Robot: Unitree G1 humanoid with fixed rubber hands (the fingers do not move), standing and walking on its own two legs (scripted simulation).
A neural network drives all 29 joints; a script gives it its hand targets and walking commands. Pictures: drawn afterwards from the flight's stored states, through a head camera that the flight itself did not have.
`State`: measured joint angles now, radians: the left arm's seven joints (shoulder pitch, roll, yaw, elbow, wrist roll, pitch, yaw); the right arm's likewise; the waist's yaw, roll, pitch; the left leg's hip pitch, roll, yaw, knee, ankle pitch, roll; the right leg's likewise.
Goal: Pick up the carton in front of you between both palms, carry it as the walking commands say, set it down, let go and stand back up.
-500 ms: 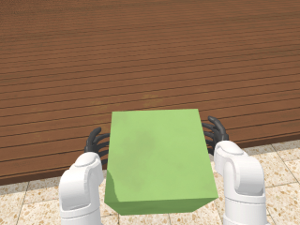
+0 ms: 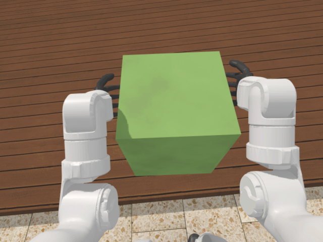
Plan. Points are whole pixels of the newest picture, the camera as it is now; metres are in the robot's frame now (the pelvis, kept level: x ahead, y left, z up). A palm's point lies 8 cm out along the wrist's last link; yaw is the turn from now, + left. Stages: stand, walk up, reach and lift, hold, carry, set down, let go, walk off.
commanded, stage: carry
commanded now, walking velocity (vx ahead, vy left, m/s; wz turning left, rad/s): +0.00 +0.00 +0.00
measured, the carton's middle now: (172, 121) +0.39 +0.00 +0.06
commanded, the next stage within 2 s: none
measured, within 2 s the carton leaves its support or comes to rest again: neither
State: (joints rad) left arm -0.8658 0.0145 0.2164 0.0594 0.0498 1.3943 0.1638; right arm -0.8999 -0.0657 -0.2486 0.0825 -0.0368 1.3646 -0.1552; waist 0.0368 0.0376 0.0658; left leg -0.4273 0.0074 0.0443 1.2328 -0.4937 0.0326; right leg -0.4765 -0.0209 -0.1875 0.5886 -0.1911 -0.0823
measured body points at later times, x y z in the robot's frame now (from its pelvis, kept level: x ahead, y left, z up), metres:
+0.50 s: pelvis +0.19 +0.00 +0.02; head +0.30 +0.00 +0.45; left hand +0.61 +0.14 +0.16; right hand +0.60 -0.16 +0.16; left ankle +0.20 +0.10 -0.72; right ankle +0.20 -0.10 -0.72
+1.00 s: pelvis +0.24 -0.01 +0.01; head +0.25 -0.01 +0.46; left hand +0.61 +0.13 +0.12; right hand +0.61 -0.17 +0.13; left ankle +0.19 +0.10 -0.72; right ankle +0.20 -0.10 -0.72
